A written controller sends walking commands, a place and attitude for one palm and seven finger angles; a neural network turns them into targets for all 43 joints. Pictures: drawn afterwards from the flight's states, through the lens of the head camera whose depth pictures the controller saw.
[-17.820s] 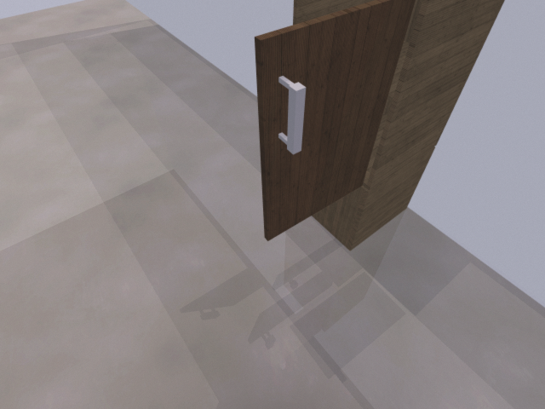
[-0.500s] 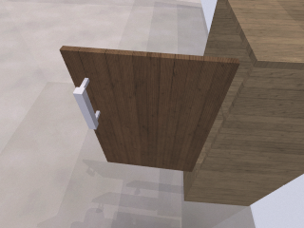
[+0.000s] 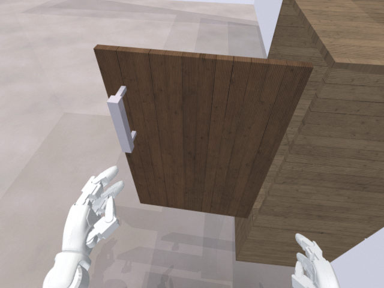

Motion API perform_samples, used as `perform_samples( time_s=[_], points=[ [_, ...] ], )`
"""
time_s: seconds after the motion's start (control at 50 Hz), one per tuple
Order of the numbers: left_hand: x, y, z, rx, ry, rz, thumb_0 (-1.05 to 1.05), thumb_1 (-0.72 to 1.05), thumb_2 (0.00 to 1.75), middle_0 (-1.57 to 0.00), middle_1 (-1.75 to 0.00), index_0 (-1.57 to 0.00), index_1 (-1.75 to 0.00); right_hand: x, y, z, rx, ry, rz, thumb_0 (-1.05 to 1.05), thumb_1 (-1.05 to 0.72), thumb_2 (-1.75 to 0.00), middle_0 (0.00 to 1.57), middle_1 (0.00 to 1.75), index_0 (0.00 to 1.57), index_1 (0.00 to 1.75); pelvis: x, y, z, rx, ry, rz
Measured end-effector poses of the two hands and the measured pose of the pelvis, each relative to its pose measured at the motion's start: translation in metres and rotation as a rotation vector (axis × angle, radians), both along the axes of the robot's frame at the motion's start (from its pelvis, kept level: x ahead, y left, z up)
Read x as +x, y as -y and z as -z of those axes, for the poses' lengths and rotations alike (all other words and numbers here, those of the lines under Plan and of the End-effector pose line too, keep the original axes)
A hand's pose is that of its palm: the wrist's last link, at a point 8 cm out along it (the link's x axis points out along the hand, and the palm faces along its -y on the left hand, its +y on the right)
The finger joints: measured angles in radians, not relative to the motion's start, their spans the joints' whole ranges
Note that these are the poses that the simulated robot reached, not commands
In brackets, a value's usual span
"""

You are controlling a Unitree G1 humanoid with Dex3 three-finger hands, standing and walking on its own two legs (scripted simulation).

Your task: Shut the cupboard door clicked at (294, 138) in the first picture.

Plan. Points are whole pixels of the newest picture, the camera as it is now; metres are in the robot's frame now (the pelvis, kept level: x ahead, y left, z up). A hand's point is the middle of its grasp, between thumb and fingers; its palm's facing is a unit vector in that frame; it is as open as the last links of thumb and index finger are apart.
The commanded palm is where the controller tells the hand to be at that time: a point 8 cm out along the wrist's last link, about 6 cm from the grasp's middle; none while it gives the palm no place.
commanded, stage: raise the hand and make a fist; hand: left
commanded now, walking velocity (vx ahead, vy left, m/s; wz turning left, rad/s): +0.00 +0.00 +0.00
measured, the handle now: (125, 120) +0.44 +0.16 +0.13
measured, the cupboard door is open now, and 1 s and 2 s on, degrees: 87 87 87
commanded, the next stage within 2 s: bring the fist close to the handle in 1.64 s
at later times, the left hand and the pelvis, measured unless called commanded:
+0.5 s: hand (108, 255) +0.19 +0.16 +0.03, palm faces -0.24 -0.97 -0.04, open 4.4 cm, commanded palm +0.15 +0.23 +0.05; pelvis -0.02 +0.01 -0.04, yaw +1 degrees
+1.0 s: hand (65, 223) +0.21 +0.21 +0.12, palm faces -0.03 -0.99 -0.10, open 3.1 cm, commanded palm +0.18 +0.25 +0.11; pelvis +0.00 +0.01 -0.01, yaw +2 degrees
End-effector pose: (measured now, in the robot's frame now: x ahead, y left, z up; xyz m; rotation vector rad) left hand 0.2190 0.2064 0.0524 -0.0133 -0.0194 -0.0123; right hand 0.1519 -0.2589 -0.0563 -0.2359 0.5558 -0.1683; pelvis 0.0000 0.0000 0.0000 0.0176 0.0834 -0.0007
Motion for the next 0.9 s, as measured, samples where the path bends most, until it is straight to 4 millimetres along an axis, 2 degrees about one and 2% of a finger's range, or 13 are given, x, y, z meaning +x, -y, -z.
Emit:
perform_samples(
  time_s=[0.08, 0.14, 0.18, 0.22, 0.28, 0.34, 0.4, 0.5, 0.6, 0.66, 0.74, 0.82, 0.9],
  points=[
    [-0.040, 0.007, 0.039, 0.007, -0.030, 0.172, 0.01, 0.92, 0.90, -0.35, -0.48, -0.36, -0.47, 0.040, 0.002, -0.024, -0.062, 0.131, -0.089, 0.01, -0.91, -0.90, 0.20, 0.30, 0.20, 0.30, -0.008, 0.003, 0.021, 0.003, -0.035, 0.002],
    [-0.079, -0.005, 0.072, -0.015, -0.166, 0.142, 0.01, 0.91, 0.90, -0.41, -0.53, -0.41, -0.53, 0.063, -0.004, -0.027, -0.096, 0.180, -0.142, 0.01, -0.91, -0.90, 0.20, 0.30, 0.20, 0.30, -0.012, 0.004, 0.035, -0.005, -0.059, -0.011],
    [-0.100, -0.020, 0.079, -0.012, -0.205, 0.056, 0.01, 0.91, 0.90, -0.45, -0.57, -0.45, -0.57, 0.072, -0.014, -0.022, -0.102, 0.191, -0.178, 0.01, -0.91, -0.90, 0.20, 0.30, 0.20, 0.30, -0.015, 0.004, 0.043, -0.021, -0.067, -0.027],
    [-0.108, -0.032, 0.069, 0.020, -0.159, -0.020, 0.02, 0.90, 0.90, -0.49, -0.61, -0.49, -0.61, 0.077, -0.027, -0.010, -0.094, 0.181, -0.216, 0.01, -0.91, -0.90, 0.20, 0.30, 0.20, 0.30, -0.018, 0.003, 0.050, -0.038, -0.072, -0.043],
    [-0.101, -0.038, 0.035, 0.061, 0.026, -0.056, 0.03, 0.91, 0.90, -0.54, -0.67, -0.54, -0.67, 0.074, -0.050, 0.014, -0.047, 0.136, -0.259, 0.01, -0.91, -0.90, 0.20, 0.30, 0.20, 0.30, -0.023, 0.001, 0.057, -0.061, -0.072, -0.060],
    [-0.076, -0.025, 0.005, 0.072, 0.176, 0.036, 0.02, 0.91, 0.90, -0.59, -0.73, -0.59, -0.72, 0.058, -0.071, 0.038, 0.024, 0.076, -0.260, 0.01, -0.91, -0.90, 0.20, 0.30, 0.20, 0.30, -0.029, -0.001, 0.059, -0.074, -0.069, -0.065],
    [-0.050, -0.007, 0.001, 0.088, 0.118, 0.182, 0.02, 0.91, 0.90, -0.64, -0.79, -0.64, -0.78, 0.030, -0.082, 0.052, 0.106, -0.001, -0.205, 0.01, -0.91, -0.90, 0.20, 0.30, 0.21, 0.30, -0.031, -0.004, 0.054, -0.065, -0.070, -0.050],
    [-0.040, -0.010, 0.018, 0.077, -0.174, 0.229, 0.02, 0.90, 0.90, -0.73, -0.89, -0.74, -0.88, -0.017, -0.074, 0.055, 0.157, -0.108, -0.074, 0.02, -0.90, -0.90, 0.21, 0.30, 0.21, 0.30, -0.025, -0.008, 0.038, -0.035, -0.065, -0.015],
    [-0.053, -0.049, -0.007, 0.070, -0.098, 0.020, 0.02, 0.90, 0.90, -0.83, -0.99, -0.83, -0.98, -0.038, -0.047, 0.047, 0.080, -0.154, -0.023, 0.02, -0.90, -0.90, 0.21, 0.30, 0.21, 0.30, -0.017, -0.009, 0.029, -0.035, -0.053, -0.011],
    [-0.058, -0.057, -0.024, 0.087, 0.022, -0.017, 0.02, 0.91, 0.90, -0.88, -1.05, -0.88, -1.04, -0.035, -0.033, 0.042, 0.022, -0.153, -0.047, 0.02, -0.90, -0.90, 0.20, 0.30, 0.21, 0.30, -0.016, -0.010, 0.028, -0.045, -0.049, -0.028],
    [-0.052, -0.041, -0.019, 0.058, 0.025, 0.085, 0.02, 0.91, 0.90, -0.95, -1.13, -0.96, -1.12, -0.018, -0.024, 0.032, -0.019, -0.096, -0.055, 0.02, -0.90, -0.90, 0.20, 0.30, 0.21, 0.30, -0.017, -0.012, 0.028, -0.052, -0.039, -0.040],
    [-0.042, -0.027, -0.012, 0.076, -0.059, 0.180, 0.02, 0.91, 0.90, -1.03, -1.21, -1.03, -1.20, 0.005, -0.027, 0.013, -0.018, 0.002, -0.048, 0.02, -0.91, -0.90, 0.20, 0.30, 0.21, 0.30, -0.014, -0.012, 0.024, -0.047, -0.025, -0.031],
    [-0.036, -0.040, -0.037, 0.106, -0.006, 0.114, 0.02, 0.90, 0.90, -1.10, -1.29, -1.11, -1.28, 0.026, -0.041, -0.003, 0.017, 0.077, -0.067, 0.02, -0.91, -0.90, 0.20, 0.30, 0.20, 0.30, -0.007, -0.011, 0.017, -0.045, -0.004, -0.025]
  ],
)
